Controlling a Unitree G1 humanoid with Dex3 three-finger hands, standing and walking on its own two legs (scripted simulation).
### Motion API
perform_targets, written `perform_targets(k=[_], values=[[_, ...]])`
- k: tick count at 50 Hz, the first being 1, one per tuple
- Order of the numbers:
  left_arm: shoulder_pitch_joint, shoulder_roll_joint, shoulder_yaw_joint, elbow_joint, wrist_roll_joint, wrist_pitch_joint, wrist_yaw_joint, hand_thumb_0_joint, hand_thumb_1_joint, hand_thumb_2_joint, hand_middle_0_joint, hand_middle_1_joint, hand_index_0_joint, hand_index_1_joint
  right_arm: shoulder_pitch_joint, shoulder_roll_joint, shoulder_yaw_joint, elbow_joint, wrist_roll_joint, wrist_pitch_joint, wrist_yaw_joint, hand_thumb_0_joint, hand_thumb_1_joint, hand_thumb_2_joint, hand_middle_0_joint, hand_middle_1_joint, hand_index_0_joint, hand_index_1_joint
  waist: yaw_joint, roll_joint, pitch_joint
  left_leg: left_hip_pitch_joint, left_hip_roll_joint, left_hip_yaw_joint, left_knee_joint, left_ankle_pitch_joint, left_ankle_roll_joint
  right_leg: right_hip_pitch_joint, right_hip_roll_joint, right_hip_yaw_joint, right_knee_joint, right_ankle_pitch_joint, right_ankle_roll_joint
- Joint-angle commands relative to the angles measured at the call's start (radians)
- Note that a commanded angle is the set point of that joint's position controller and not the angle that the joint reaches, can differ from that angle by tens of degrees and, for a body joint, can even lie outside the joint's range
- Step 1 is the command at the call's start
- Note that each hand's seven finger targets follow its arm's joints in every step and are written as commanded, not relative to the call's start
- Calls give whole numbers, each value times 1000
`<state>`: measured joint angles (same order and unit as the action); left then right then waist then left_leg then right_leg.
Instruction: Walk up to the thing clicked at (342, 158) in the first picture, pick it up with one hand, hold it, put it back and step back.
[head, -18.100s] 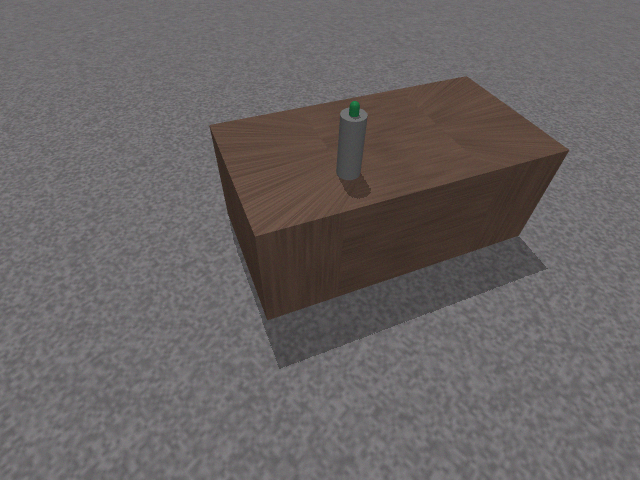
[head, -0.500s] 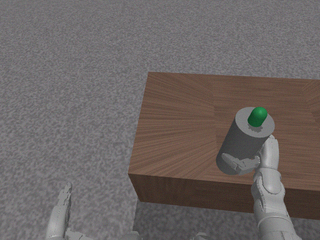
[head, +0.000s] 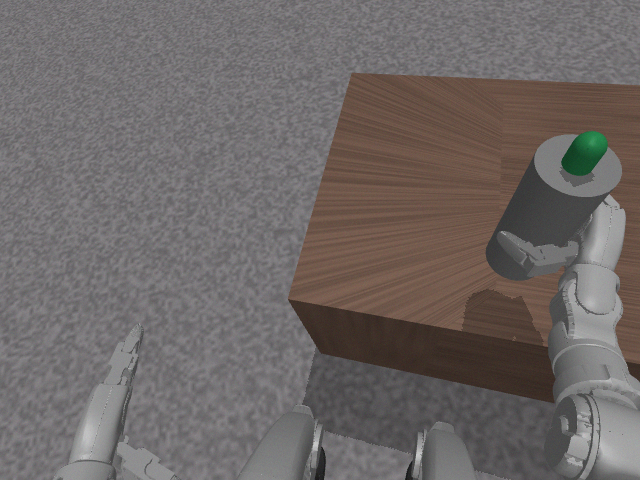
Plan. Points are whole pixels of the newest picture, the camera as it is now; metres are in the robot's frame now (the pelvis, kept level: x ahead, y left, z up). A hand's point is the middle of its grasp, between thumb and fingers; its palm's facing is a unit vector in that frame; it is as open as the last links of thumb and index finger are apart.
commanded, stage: crouch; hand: right
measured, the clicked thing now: (545, 210) +0.46 -0.19 +0.02
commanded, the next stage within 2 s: lower in 0.50 s
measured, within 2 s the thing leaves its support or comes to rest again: neither
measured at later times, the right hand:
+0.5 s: hand (533, 219) +0.49 -0.20 -0.05, palm faces +0.23 +0.97 +0.00, open 10.9 cm
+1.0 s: hand (522, 229) +0.50 -0.20 -0.10, palm faces +0.22 +0.98 +0.01, open 10.9 cm
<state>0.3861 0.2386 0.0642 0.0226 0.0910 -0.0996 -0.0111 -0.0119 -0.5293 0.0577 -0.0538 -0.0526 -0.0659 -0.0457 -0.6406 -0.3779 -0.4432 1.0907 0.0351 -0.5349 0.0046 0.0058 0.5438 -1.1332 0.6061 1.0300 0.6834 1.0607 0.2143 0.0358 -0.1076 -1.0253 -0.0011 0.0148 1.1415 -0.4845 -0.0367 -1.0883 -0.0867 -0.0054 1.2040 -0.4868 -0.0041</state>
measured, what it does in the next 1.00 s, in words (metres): lowers itself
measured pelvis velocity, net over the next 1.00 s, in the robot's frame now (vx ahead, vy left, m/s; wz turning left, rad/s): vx -0.01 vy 0.01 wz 0.03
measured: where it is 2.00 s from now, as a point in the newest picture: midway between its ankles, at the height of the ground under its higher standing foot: outside the picture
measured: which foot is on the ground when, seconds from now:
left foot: down 0.00-1.00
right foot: down 0.00-1.00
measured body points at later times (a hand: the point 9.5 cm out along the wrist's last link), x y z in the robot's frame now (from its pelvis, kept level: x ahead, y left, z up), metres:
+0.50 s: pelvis +0.01 +0.01 -0.02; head +0.16 -0.05 +0.40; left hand +0.17 +0.28 +0.01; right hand +0.47 -0.25 -0.05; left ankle +0.03 +0.15 -0.64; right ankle +0.04 -0.11 -0.64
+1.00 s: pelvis -0.01 +0.01 -0.06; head +0.17 -0.06 +0.35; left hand +0.16 +0.28 +0.01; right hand +0.49 -0.26 -0.10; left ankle +0.03 +0.15 -0.64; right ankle +0.04 -0.11 -0.64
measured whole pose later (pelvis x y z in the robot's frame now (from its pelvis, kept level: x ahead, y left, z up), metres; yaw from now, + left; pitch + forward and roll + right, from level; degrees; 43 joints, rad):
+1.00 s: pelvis -0.01 +0.01 -0.06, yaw +2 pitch +29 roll +7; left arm 0.37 0.28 0.06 -0.21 0.12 -0.03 -0.05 -0.01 -0.51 0.04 -0.05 -0.04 -0.06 -0.03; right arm -0.77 -0.60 -0.60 1.25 -0.04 -0.58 0.05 0.00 0.55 -1.13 0.62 1.02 0.70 1.05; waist 0.36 0.03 -0.14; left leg -1.33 -0.03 0.07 1.37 -0.55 -0.02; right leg -1.43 -0.11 0.07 1.46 -0.56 0.01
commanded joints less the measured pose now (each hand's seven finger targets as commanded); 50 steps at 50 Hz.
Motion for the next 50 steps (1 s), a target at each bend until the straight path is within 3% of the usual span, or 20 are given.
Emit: perform_targets(k=[1, 4, 5, 7, 11, 13, 15, 16, 23, 25, 26, 29, 31, 35, 40, 43, 45, 47, 48, 50], values=[[43, 184, 119, -212, -2, -32, 12, 0, -542, 49, -45, -47, -50, -42, -519, -266, -45, -306, 9, -141, 6, 0, -33, -1328, 1236, 1444, 1301, 1444, -7, -260, -582, 124, -46, 30, -78, 265, 54, 438, 34, 52, -132, 303, 12], [38, 201, 134, -270, 0, -25, 7, 0, -543, 53, -45, -48, -49, -44, -514, -278, -58, -272, 1, -141, 6, 0, -45, -1323, 1237, 1440, 1300, 1440, 22, -253, -616, 117, -50, 35, -67, 290, 51, 453, 31, 58, -102, 344, 8], [31, 204, 135, -277, 1, -23, 8, 0, -540, 48, -43, -46, -49, -40, -529, -287, -58, -300, 0, -144, 8, 0, -51, -1309, 1234, 1428, 1294, 1428, 21, -268, -640, 126, -50, 33, -63, 306, 51, 454, 32, 56, -94, 359, 6], [61, 178, 112, -223, 1, -12, 5, 0, -542, 51, -42, -44, -46, -40, -492, -264, -46, -219, -1, -138, 15, 0, -46, -1299, 1232, 1421, 1290, 1421, 32, -273, -556, 68, -52, 40, -56, 281, 54, 421, 28, 57, -88, 350, 9], [49, 211, 138, -266, 6, -2, 4, 0, -543, 51, -42, -44, -46, -40, -576, -330, -70, -326, -5, -156, 12, 0, -53, -1298, 1237, 1421, 1294, 1422, 33, -330, -665, 73, -54, 40, -33, 304, 57, 476, 25, 66, -66, 410, 13], [43, 185, 121, -264, 2, -1, 1, 0, -544, 54, -41, -43, -44, -40, -497, -289, -54, -219, -7, -143, 23, 0, -40, -1277, 1218, 1399, 1273, 1400, 47, -312, -624, 56, -56, 44, -36, 315, 52, 459, 24, 68, -49, 433, 8], [35, 208, 134, -252, 3, 6, 3, 0, -540, 46, -40, -41, -45, -35, -546, -325, -74, -251, -4, -148, 22, 0, -56, -1274, 1224, 1398, 1277, 1399, 60, -311, -628, 56, -56, 43, -33, 333, 54, 436, 26, 70, -40, 431, 8], [20, 197, 122, -279, 5, 7, -1, 0, -544, 49, -40, -40, -43, -37, -561, -349, -80, -285, -9, -152, 19, 0, -34, -1288, 1226, 1412, 1282, 1413, 40, -341, -658, 67, -55, 38, -28, 334, 54, 442, 28, 66, -39, 431, 7], [1, 209, 129, -310, 4, 18, -4, 0, -529, 34, -35, -36, -46, -25, -575, -369, -89, -246, -16, -153, 28, 0, -58, -1285, 1244, 1417, 1296, 1417, 77, -346, -683, 56, -57, 41, -16, 357, 54, 444, 26, 72, -9, 450, 6], [31, 200, 119, -290, 6, 27, -6, 0, -527, 32, -36, -36, -47, -24, -560, -360, -88, -210, -19, -152, 31, 0, -71, -1285, 1238, 1411, 1290, 1412, 78, -348, -633, 33, -59, 46, -15, 324, 57, 416, 26, 75, -18, 420, 8], [53, 203, 122, -283, 6, 31, -8, 0, -530, 34, -36, -35, -46, -24, -547, -396, -111, -189, -23, -151, 27, 0, -59, -1286, 1239, 1415, 1291, 1415, 65, -344, -622, 42, -60, 40, -17, 331, 53, 395, 28, 71, -14, 411, 3], [35, 191, 110, -299, 11, 31, -11, 0, -528, 31, -35, -34, -45, -22, -582, -373, -100, -181, -24, -151, 33, 0, -50, -1267, 1229, 1398, 1279, 1398, 88, -333, -609, 50, -58, 34, -17, 328, 52, 345, 32, 68, -3, 360, -2], [19, 200, 119, -318, 5, 31, -9, 0, -528, 32, -40, -41, -48, -33, -597, -407, -112, -188, -26, -153, 38, 0, -56, -1278, 1225, 1406, 1279, 1406, 92, -343, -648, 48, -58, 31, -10, 331, 51, 361, 30, 71, 10, 368, -2], [11, 204, 121, -320, 9, 31, -8, 0, -532, 33, -40, -39, -46, -33, -562, -412, -127, -90, -37, -153, 46, 0, -18, -1271, 1213, 1402, 1271, 1402, 106, -306, -582, 10, -60, 32, 8, 311, 50, 272, 28, 76, 35, 329, -8], [19, 211, 120, -381, 14, 26, -13, 0, -531, 31, -41, -41, -48, -33, -581, -464, -155, -86, -47, -174, 52, 0, -12, -1263, 1199, 1389, 1257, 1390, 110, -351, -627, -34, -63, 37, 49, 286, 54, 266, 22, 87, 62, 331, -4], [35, 219, 128, -387, 17, 24, -12, 0, -534, 36, -41, -42, -46, -36, -608, -488, -165, -110, -48, -181, 59, 0, -3, -1267, 1203, 1395, 1261, 1396, 134, -385, -644, -55, -62, 37, 72, 286, 56, 252, 22, 90, 88, 329, -2], [25, 216, 127, -415, 16, 22, -13, 0, -532, 35, -41, -43, -49, -35, -628, -522, -180, -147, -53, -181, 54, 0, -14, -1283, 1212, 1408, 1271, 1409, 110, -414, -709, -60, -64, 33, 80, 282, 55, 280, 23, 88, 103, 337, -2], [40, 237, 149, -394, 16, 23, -10, 0, -532, 37, -41, -43, -48, -36, -635, -512, -169, -155, -48, -178, 55, 0, -14, -1293, 1222, 1420, 1281, 1421, 134, -438, -685, -97, -65, 38, 91, 250, 60, 275, 19, 93, 105, 308, 3], [31, 230, 138, -425, 16, 20, -12, 0, -533, 38, -42, -46, -50, -38, -636, -531, -172, -163, -56, -177, 52, 0, -22, -1282, 1206, 1403, 1265, 1404, 121, -440, -697, -96, -66, 35, 87, 235, 59, 271, 20, 93, 106, 285, 3], [22, 236, 140, -422, 16, 17, -9, 0, -535, 40, -43, -45, -48, -39, -631, -498, -154, -155, -55, -174, 49, 0, -49, -1296, 1223, 1419, 1281, 1419, 137, -444, -676, -131, -69, 53, 105, 204, 66, 275, 14, 103, 95, 273, 11]])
